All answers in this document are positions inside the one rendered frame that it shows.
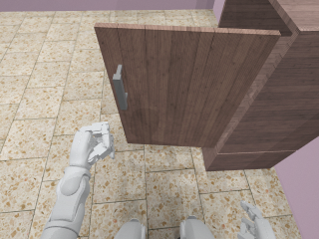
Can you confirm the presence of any left robot hand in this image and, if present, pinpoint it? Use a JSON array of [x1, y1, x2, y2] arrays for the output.
[[69, 121, 115, 171]]

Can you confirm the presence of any right robot hand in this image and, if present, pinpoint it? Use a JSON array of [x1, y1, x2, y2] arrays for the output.
[[237, 200, 277, 239]]

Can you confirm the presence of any cupboard door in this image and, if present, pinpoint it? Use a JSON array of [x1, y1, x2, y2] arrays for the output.
[[94, 22, 281, 148]]

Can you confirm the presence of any left robot thigh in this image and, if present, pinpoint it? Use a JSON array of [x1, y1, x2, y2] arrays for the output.
[[114, 221, 147, 239]]

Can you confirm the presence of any left robot forearm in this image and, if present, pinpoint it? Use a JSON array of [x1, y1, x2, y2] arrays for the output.
[[40, 165, 92, 239]]

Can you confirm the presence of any robot left shin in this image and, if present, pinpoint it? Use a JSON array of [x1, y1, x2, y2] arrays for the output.
[[130, 218, 140, 223]]

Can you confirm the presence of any handle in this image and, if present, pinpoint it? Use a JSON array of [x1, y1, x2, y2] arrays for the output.
[[113, 64, 128, 111]]

